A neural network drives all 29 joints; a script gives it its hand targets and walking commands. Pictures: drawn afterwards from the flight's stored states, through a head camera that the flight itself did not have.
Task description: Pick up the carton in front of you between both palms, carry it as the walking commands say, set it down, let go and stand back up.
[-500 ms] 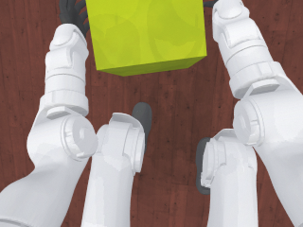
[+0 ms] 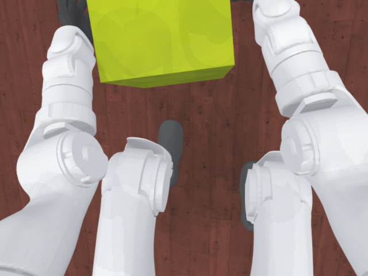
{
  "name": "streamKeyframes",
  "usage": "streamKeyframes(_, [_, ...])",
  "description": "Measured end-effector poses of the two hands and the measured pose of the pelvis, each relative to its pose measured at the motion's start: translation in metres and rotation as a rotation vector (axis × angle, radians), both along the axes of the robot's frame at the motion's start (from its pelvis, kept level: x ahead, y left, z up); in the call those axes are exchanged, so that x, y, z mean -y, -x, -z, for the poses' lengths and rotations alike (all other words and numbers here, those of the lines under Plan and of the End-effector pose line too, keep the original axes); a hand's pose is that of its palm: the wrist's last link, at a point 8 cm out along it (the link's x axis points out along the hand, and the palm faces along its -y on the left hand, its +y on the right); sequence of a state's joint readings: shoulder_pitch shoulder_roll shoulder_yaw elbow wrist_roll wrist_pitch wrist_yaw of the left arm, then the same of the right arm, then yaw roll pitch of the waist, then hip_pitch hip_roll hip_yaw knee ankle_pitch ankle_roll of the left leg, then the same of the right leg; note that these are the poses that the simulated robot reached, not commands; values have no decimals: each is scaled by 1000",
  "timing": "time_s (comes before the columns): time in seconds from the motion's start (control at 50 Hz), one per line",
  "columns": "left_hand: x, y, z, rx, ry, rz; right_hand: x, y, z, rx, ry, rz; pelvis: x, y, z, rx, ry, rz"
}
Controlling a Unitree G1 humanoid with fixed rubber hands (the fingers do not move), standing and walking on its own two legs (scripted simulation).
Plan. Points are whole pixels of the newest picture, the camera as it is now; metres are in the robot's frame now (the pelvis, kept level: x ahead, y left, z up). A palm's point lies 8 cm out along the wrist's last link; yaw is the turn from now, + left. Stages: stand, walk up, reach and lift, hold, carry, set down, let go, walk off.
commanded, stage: set down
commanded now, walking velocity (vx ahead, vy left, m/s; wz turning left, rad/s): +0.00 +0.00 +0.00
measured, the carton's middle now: (170, 29) +0.51 +0.12 -0.25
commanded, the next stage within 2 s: let go in 1.52 s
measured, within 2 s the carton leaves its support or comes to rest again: rests again in 0.20 s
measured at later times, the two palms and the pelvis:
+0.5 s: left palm (73, 44) +0.47 +0.29 -0.18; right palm out of the picture +0.58 -0.08 -0.19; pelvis +0.00 +0.01 +0.00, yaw -1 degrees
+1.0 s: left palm (3, 32) +0.46 +0.29 -0.03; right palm out of the picture +0.60 -0.07 -0.02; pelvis +0.00 +0.02 +0.08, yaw -1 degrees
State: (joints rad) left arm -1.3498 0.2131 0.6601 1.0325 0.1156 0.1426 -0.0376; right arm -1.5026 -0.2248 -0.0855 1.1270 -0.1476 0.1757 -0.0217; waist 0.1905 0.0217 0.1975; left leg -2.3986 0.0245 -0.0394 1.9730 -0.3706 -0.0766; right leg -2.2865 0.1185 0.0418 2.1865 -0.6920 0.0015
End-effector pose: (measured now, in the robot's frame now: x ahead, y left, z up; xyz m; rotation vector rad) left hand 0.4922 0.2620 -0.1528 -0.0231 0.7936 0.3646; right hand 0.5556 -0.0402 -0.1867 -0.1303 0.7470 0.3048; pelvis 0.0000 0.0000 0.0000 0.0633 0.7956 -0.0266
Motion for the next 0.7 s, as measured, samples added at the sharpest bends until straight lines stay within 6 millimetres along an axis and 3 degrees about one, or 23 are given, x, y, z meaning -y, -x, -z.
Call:
streamKeyframes(0.2, [-6, 16, 17, -40, -1, -16, -3, -3, 8, 41, 0, -34, -1, 1, 3, 39, -11, -2])
streamKeyframes(0.3, [-17, 29, 28, -59, -38, -70, 28, -3, 22, 36, 62, 21, -4, 2, 3, 56, -12, -4])
streamKeyframes(0.38, [-22, 31, 34, -52, -38, -90, 50, -8, 22, 48, 89, 43, -8, 2, 4, 56, -5, 4])
streamKeyframes(0.52, [-30, 22, 22, 24, -45, -91, 36, -21, -2, 111, 64, 34, -14, 5, 3, 53, 5, 8])
streamKeyframes(0.62, [-29, 20, -4, 107, -31, -102, 23, -24, -31, 162, 70, 41, -17, 7, -4, 52, 14, -16])
streamKeyframes(0.7, [-23, 27, -25, 134, -8, -111, 23, -26, -61, 166, 104, 53, -17, 9, -18, 61, 30, -32])
